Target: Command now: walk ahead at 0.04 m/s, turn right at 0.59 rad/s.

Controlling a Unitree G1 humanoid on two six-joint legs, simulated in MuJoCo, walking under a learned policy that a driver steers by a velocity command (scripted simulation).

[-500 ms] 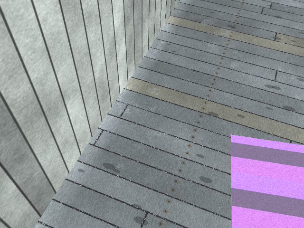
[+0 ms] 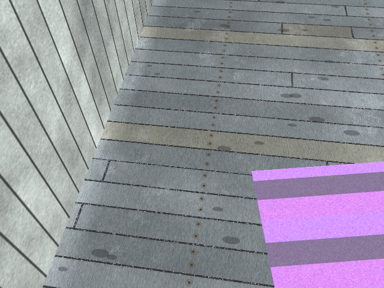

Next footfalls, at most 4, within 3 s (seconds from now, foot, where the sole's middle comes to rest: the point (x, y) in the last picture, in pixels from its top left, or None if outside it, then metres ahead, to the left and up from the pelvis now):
0.20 left None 0.06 0.14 -0.77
0.54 right None -0.01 -0.07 -0.77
1.28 right None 0.34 -0.06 -0.77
1.64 left None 0.31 0.13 -0.77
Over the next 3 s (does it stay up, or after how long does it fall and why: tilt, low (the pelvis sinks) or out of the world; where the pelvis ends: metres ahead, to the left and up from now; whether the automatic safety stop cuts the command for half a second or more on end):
stays up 0.47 -0.05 0.01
